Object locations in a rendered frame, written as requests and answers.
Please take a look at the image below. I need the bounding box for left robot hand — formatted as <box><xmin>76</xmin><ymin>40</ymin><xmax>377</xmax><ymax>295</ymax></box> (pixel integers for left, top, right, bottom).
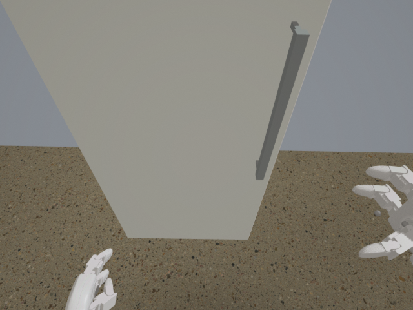
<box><xmin>65</xmin><ymin>248</ymin><xmax>117</xmax><ymax>310</ymax></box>

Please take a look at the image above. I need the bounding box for handle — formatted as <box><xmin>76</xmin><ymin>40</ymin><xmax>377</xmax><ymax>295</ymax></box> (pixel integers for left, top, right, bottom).
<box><xmin>255</xmin><ymin>21</ymin><xmax>310</xmax><ymax>180</ymax></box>

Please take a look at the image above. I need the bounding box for fridge door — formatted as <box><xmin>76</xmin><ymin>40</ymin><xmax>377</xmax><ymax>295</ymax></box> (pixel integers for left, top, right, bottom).
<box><xmin>0</xmin><ymin>0</ymin><xmax>331</xmax><ymax>240</ymax></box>

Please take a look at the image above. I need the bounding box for right robot hand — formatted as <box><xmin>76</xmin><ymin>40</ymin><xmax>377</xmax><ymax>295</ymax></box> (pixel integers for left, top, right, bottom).
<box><xmin>352</xmin><ymin>165</ymin><xmax>413</xmax><ymax>260</ymax></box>

